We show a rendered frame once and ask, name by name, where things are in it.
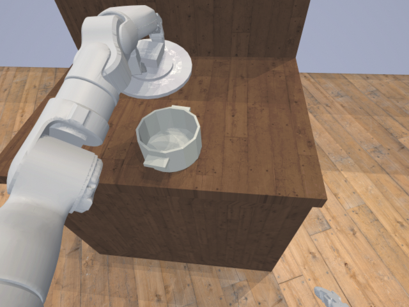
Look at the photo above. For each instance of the knob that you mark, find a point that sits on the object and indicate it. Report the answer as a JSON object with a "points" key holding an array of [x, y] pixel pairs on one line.
{"points": [[151, 53]]}

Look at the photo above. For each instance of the lid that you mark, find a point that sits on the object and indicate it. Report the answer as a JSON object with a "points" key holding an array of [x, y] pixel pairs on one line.
{"points": [[172, 74]]}

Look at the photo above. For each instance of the table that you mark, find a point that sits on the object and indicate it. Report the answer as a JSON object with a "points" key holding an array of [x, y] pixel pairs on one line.
{"points": [[258, 174]]}

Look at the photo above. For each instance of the robot left upper arm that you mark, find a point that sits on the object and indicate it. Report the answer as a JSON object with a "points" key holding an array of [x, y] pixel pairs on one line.
{"points": [[57, 178]]}

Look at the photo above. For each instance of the pot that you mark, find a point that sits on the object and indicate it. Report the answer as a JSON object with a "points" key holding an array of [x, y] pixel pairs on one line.
{"points": [[169, 138]]}

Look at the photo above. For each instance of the robot left hand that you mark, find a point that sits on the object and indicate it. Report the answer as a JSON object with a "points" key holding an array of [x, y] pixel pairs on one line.
{"points": [[147, 23]]}

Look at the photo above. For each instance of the robot left forearm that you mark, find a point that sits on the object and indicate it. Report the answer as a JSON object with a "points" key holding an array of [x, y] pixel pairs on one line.
{"points": [[80, 112]]}

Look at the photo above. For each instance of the robot right hand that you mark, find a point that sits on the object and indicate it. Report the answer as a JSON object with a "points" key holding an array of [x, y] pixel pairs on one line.
{"points": [[330, 298]]}

